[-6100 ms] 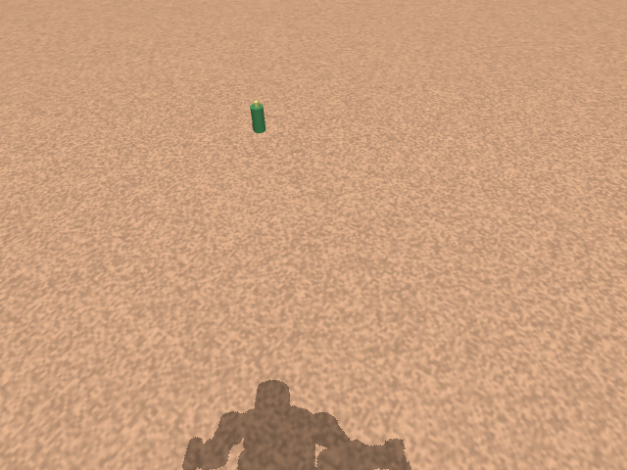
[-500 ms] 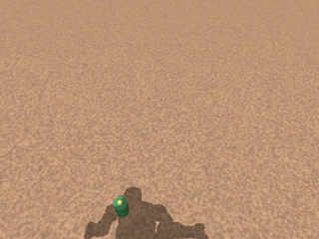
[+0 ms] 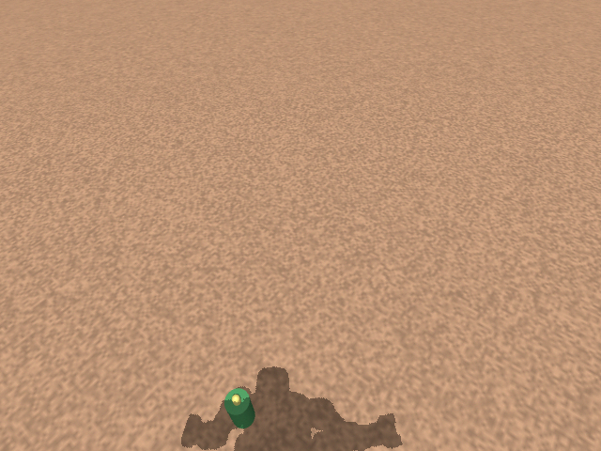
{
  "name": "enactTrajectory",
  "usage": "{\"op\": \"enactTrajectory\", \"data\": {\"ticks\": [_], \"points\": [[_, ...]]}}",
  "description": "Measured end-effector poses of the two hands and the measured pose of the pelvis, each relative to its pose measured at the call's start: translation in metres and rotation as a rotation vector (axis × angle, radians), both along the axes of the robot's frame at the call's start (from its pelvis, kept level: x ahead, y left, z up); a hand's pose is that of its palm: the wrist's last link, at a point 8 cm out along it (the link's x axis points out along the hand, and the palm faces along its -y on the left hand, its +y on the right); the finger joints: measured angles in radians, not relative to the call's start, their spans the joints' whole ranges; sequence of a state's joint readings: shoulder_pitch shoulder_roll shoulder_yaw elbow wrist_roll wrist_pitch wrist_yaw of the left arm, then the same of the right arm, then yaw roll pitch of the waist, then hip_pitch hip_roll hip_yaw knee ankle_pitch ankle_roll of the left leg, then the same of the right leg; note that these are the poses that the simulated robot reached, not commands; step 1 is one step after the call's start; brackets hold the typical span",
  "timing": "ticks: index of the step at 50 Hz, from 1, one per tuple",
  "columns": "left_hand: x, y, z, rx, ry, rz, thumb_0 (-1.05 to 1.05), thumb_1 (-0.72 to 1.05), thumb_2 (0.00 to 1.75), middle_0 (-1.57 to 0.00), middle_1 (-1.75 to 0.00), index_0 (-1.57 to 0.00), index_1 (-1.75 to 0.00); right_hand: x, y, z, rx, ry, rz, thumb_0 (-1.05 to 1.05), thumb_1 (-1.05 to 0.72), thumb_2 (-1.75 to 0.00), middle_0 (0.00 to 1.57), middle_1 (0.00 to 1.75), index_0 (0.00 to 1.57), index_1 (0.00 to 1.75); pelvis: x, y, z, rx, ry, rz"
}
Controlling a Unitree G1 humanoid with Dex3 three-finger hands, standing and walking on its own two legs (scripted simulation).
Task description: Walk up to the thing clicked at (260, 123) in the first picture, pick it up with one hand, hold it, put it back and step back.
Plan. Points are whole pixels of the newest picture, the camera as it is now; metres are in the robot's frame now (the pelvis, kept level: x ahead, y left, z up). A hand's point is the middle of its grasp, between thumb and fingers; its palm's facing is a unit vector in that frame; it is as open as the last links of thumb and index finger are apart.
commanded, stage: walk up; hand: left
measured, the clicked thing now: (239, 407) +0.37 +0.21 -0.68
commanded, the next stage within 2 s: stand in 0.72 s
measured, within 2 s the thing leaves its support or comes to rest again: neither
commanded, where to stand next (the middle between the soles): +0.03 +0.00 m, yaw +0 degrees
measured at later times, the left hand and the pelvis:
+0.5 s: hand out of the picture +0.09 +0.25 -0.15, palm faces -0.04 -0.94 -0.33, open 7.4 cm; pelvis +0.00 +0.00 +0.00, yaw -1 degrees
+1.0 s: hand out of the picture +0.08 +0.26 -0.15, palm faces -0.04 -0.94 -0.34, open 7.4 cm; pelvis +0.00 +0.01 +0.01, yaw -1 degrees
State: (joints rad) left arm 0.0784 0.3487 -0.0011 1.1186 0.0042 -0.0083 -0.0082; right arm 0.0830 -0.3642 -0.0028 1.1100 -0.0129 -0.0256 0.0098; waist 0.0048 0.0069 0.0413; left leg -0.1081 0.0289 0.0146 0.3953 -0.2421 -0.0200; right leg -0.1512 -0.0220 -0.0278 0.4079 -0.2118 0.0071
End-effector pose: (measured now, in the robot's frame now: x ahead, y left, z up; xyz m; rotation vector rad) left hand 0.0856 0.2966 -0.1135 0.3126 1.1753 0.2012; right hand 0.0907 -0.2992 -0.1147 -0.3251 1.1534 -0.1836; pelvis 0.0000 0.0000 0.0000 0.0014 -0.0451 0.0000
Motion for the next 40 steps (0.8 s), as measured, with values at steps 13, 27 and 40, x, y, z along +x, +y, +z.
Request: {"op": "enactTrajectory", "data": {"ticks": [13,27,40], "points": [[-0.003,-0.005,-0.005,-0.018,0.038,-0.016,0.0,0.91,0.9,-0.21,-0.3,-0.21,-0.3,-0.033,-0.005,-0.001,-0.011,0.072,-0.048,0.0,-0.91,-0.9,0.21,0.3,0.2,0.3,0.001,0.001,0.002,-0.002,-0.002,-0.012],[-0.001,0.0,-0.002,-0.011,0.033,-0.018,0.0,0.91,0.9,-0.2,-0.3,-0.2,-0.29,-0.039,0.005,-0.004,0.005,0.071,-0.059,0.0,-0.91,-0.9,0.21,0.3,0.2,0.3,0.0,0.005,0.002,0.0,-0.005,-0.021],[-0.002,0.002,-0.002,-0.007,0.045,-0.019,0.0,0.91,0.9,-0.2,-0.3,-0.2,-0.29,-0.029,0.008,-0.002,0.007,0.065,-0.056,0.0,-0.91,-0.9,0.21,0.3,0.2,0.3,0.002,0.007,0.004,-0.002,0.001,-0.021]]}}
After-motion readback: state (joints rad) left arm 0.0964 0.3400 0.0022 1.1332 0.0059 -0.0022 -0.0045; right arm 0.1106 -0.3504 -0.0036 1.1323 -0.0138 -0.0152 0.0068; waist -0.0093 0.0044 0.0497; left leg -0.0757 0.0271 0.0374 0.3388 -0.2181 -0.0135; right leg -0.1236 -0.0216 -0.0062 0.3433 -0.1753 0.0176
